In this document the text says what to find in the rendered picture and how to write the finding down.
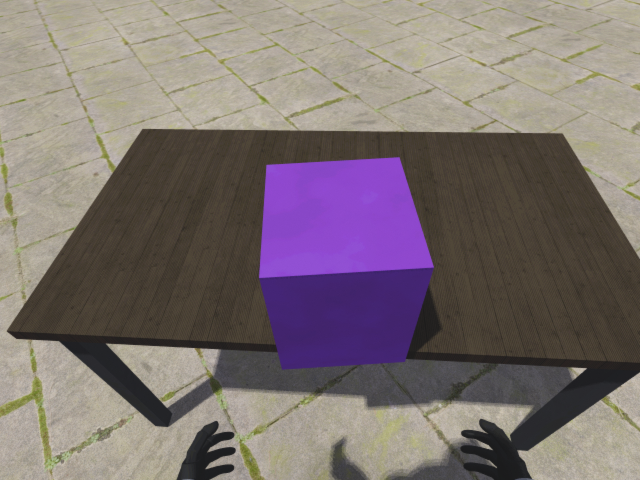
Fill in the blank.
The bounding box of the table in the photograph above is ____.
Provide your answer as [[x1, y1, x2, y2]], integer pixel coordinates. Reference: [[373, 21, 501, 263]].
[[7, 129, 640, 451]]

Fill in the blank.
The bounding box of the right robot hand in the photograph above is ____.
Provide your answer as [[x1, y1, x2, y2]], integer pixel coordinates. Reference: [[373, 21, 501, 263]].
[[460, 419, 532, 480]]

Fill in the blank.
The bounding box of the carton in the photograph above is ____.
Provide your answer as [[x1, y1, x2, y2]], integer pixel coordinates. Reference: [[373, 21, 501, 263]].
[[259, 157, 434, 370]]

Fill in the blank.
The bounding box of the left robot hand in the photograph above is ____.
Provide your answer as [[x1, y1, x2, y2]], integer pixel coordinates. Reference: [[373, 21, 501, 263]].
[[177, 421, 236, 480]]

